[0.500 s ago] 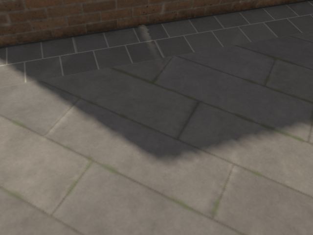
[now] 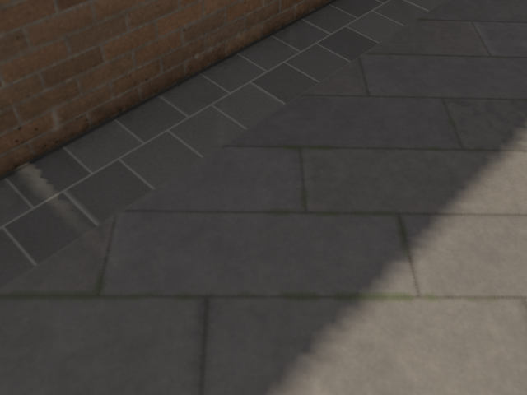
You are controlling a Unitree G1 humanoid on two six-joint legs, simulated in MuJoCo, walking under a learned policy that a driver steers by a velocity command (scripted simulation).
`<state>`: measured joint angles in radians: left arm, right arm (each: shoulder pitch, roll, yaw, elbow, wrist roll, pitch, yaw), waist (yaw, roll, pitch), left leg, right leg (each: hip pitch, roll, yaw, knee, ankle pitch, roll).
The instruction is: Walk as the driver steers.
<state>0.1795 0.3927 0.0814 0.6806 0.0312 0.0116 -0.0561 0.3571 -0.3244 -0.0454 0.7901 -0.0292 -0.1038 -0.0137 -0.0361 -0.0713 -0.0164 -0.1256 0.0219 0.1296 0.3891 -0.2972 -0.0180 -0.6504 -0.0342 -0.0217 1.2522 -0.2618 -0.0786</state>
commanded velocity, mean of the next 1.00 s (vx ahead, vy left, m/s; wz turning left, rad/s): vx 1.00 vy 0.00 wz -0.99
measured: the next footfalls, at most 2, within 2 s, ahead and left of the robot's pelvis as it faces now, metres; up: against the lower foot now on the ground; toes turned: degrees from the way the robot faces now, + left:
right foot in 0.22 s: +0.39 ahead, -0.06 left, +0.00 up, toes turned -17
left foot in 0.60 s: +0.83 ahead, -0.01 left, +0.00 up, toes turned -38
